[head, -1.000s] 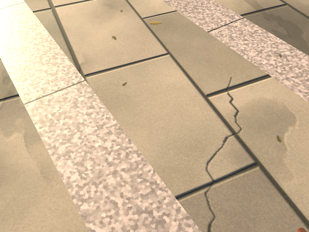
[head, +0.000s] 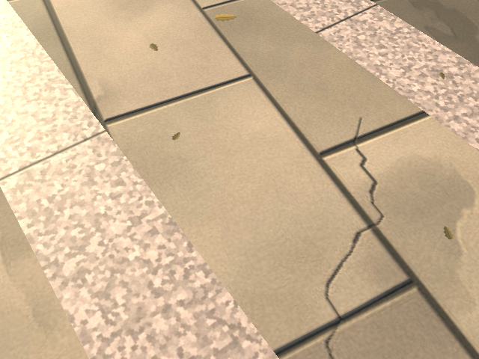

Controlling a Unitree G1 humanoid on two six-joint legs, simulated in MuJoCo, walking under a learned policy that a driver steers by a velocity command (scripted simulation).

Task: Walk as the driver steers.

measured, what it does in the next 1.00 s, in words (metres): walks ahead, turning left: right foot, then left foot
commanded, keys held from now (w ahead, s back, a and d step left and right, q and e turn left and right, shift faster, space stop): w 0.22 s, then w+q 0.78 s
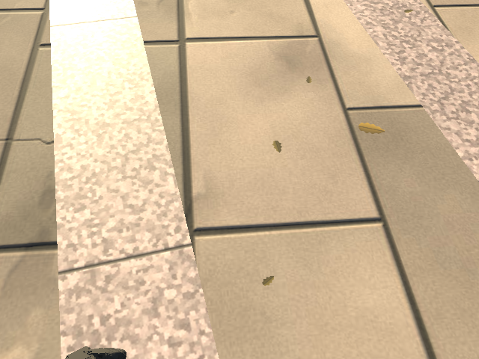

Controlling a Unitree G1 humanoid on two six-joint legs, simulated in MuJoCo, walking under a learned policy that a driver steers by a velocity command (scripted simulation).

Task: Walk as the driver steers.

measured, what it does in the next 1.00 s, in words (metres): walks ahead: right foot, then left foot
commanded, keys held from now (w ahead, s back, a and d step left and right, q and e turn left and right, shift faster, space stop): w+q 0.08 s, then no key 0.92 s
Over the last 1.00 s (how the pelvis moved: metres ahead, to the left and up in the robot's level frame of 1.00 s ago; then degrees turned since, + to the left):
0.56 0.05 0.02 22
